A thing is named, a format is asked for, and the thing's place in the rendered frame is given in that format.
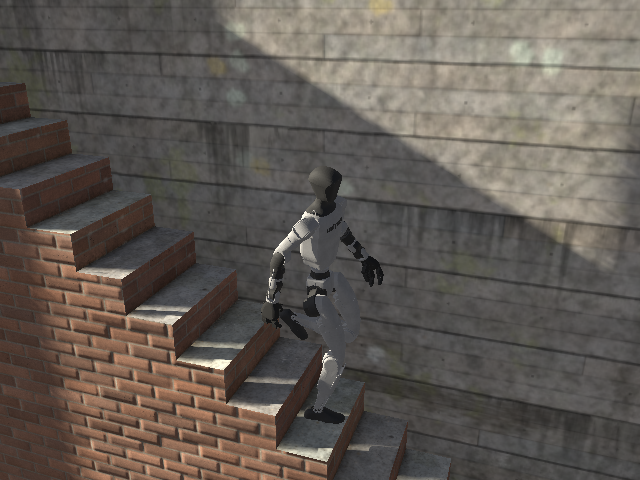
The robot right thigh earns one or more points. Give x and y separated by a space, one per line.
330 326

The robot left hand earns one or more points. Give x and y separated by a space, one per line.
369 265

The left robot forearm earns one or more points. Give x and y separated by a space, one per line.
354 246

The right robot forearm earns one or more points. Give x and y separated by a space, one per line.
276 263

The left robot upper arm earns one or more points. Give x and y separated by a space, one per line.
343 202

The robot right hand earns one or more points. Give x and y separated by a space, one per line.
270 313

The robot left shin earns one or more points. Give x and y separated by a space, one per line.
309 322

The right robot upper arm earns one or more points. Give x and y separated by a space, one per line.
301 231

